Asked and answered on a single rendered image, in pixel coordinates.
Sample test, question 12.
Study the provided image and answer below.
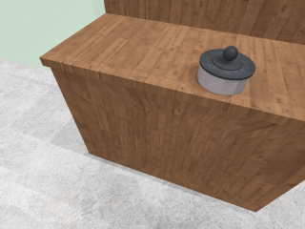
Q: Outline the pot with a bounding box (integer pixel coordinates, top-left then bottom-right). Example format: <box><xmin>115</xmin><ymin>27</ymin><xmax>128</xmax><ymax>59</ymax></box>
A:
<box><xmin>197</xmin><ymin>64</ymin><xmax>249</xmax><ymax>95</ymax></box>

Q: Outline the lid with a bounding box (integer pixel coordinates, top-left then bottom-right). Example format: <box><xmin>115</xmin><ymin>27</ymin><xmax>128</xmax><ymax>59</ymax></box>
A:
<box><xmin>199</xmin><ymin>49</ymin><xmax>256</xmax><ymax>81</ymax></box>

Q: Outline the knob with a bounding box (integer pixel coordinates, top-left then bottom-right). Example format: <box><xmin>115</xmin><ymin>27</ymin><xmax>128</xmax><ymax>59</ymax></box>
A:
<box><xmin>222</xmin><ymin>46</ymin><xmax>238</xmax><ymax>61</ymax></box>

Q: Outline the table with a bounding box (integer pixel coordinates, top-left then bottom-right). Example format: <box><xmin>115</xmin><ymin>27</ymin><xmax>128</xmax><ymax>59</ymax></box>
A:
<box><xmin>39</xmin><ymin>0</ymin><xmax>305</xmax><ymax>212</ymax></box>

